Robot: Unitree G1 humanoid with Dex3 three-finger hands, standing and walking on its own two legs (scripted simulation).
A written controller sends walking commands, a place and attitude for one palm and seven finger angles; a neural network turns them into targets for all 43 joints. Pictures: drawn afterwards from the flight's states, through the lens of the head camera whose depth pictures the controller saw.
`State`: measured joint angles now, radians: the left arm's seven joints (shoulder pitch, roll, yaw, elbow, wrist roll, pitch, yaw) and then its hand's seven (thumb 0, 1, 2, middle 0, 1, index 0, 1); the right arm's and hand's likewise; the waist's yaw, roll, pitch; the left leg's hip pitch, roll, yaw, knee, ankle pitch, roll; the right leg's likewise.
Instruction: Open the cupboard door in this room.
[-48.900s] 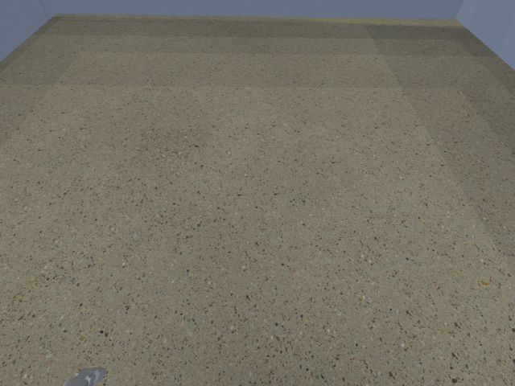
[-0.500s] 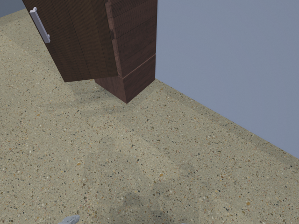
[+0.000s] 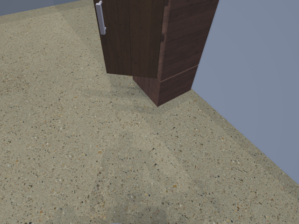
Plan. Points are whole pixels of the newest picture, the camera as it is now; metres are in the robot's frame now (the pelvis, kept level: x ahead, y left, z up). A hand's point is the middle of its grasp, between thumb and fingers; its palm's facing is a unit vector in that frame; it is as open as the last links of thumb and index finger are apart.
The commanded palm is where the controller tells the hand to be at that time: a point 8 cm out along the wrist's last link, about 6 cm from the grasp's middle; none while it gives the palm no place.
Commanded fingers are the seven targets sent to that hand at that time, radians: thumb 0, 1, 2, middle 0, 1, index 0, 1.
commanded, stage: take the last steps up to it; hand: left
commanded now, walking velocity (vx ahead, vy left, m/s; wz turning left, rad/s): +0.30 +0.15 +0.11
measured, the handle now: (101, 17) +1.07 +0.40 -0.02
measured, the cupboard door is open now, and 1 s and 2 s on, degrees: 50 50 50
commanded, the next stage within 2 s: come to a stop and stand still in 1.22 s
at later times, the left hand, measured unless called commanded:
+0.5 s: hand (99, 172) +0.28 +0.21 -0.17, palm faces -0.01 -0.98 -0.20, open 7.3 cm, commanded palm none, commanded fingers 0.00 0.90 0.90 -0.20 -0.30 -0.20 -0.30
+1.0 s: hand (83, 185) +0.23 +0.25 -0.18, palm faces +0.20 -0.97 -0.14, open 7.3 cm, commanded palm none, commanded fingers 0.00 0.90 0.90 -0.20 -0.30 -0.20 -0.30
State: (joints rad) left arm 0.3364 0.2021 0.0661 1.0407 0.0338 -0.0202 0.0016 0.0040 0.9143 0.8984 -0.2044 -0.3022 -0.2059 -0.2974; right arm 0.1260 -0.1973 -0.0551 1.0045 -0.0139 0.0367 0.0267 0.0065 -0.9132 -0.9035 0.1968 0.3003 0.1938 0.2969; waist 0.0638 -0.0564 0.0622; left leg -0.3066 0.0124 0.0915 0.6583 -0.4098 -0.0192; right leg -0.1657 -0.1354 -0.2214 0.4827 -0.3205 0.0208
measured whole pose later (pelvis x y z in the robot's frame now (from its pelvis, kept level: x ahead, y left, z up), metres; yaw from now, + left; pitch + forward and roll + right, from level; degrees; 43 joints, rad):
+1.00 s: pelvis +0.34 +0.10 -0.01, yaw +4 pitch +1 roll -1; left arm 0.43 0.14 0.05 1.15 0.02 -0.04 0.00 0.00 0.92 0.90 -0.20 -0.30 -0.20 -0.30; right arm 0.09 -0.20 -0.05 1.00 -0.03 -0.05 0.02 0.00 -0.92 -0.90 0.20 0.30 0.19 0.30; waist 0.07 -0.02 0.05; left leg -0.39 0.04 0.13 0.53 -0.15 0.02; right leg -0.08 -0.11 -0.15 0.54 -0.43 0.04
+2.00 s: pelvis +0.47 +0.12 -0.01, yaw +2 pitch +0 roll +0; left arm 0.24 0.17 0.02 1.02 0.03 -0.01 0.05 0.00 0.91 0.90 -0.20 -0.30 -0.20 -0.30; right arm 0.20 -0.19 -0.05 0.99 0.00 0.01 -0.03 0.01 -0.92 -0.90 0.20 0.30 0.20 0.30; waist -0.01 0.02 0.08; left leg -0.27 0.02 0.07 0.67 -0.42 0.00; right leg -0.26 -0.01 -0.05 0.58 -0.32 -0.01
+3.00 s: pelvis +0.45 +0.12 +0.00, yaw +0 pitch -1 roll +0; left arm 0.33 0.11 -0.01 1.11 0.02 -0.01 0.03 0.01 0.91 0.90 -0.20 -0.30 -0.20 -0.30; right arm 0.30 -0.12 0.00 1.14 -0.01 -0.02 -0.03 0.01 -0.91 -0.90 0.20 0.30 0.20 0.30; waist 0.00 0.00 0.02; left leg -0.20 0.01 0.09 0.47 -0.25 0.02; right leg -0.21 -0.02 -0.03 0.47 -0.24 0.00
